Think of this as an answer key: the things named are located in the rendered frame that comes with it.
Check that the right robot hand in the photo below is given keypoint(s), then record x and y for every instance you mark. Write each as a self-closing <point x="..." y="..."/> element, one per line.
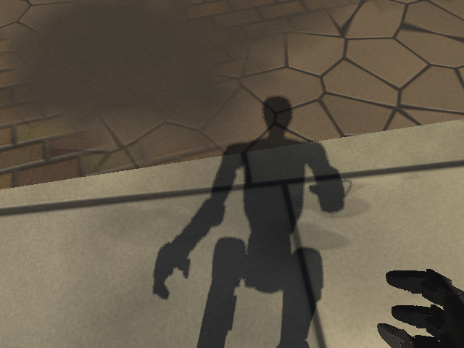
<point x="446" y="325"/>

